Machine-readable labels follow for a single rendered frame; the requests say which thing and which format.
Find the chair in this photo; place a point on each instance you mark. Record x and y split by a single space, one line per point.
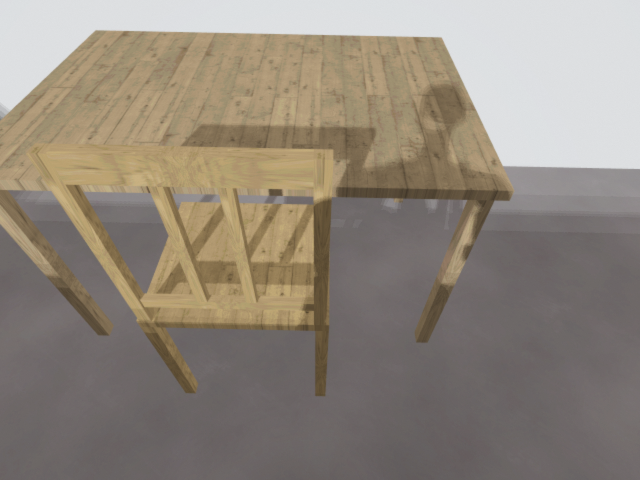
225 265

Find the table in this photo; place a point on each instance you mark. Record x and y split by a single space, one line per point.
394 110

